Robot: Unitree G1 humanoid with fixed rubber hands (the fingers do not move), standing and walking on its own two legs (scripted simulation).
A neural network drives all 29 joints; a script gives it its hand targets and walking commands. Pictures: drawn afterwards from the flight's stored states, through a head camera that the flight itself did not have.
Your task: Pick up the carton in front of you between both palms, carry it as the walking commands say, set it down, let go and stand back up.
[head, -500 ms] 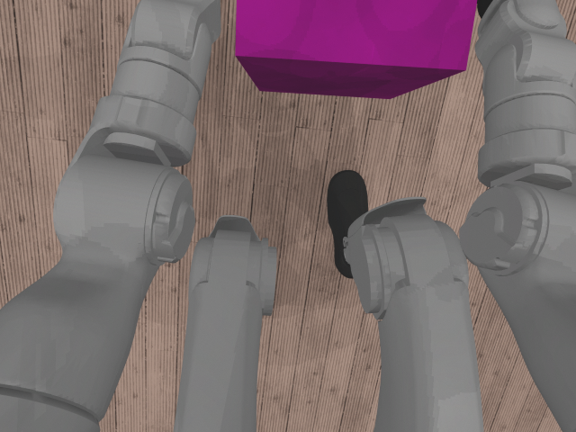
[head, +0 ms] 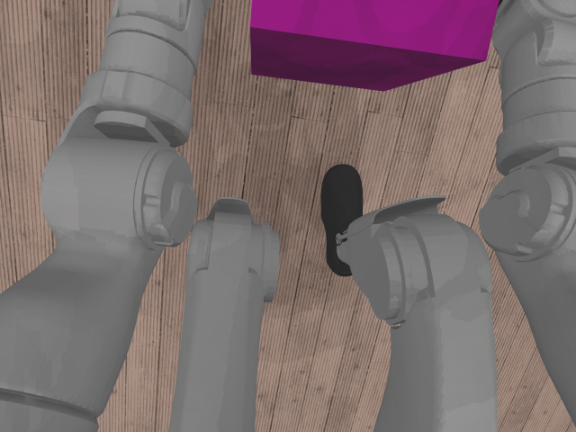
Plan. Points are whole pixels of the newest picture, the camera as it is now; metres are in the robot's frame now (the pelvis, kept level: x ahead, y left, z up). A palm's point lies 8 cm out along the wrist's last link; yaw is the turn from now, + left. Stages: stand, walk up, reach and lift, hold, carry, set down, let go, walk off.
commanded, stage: set down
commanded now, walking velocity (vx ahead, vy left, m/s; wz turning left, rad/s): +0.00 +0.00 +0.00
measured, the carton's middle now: out of the picture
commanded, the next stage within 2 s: let go in 1.50 s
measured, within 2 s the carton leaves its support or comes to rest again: rests again in 0.20 s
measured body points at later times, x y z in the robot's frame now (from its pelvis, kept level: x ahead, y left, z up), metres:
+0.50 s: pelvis +0.00 -0.01 -0.01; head +0.39 +0.00 +0.21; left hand +0.60 +0.12 -0.19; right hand +0.54 -0.25 -0.20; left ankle +0.07 +0.10 -0.35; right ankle +0.16 -0.12 -0.35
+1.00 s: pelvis +0.01 -0.01 +0.09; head +0.35 -0.02 +0.38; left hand +0.63 +0.11 -0.01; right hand +0.55 -0.26 -0.03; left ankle +0.07 +0.10 -0.35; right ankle +0.16 -0.12 -0.35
